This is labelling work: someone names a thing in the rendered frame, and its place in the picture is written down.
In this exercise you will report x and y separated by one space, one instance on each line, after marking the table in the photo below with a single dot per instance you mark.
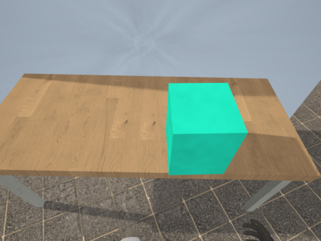
115 126

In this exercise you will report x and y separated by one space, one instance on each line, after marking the robot right hand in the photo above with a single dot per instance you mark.
262 234

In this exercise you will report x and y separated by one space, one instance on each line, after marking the carton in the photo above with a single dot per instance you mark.
204 128

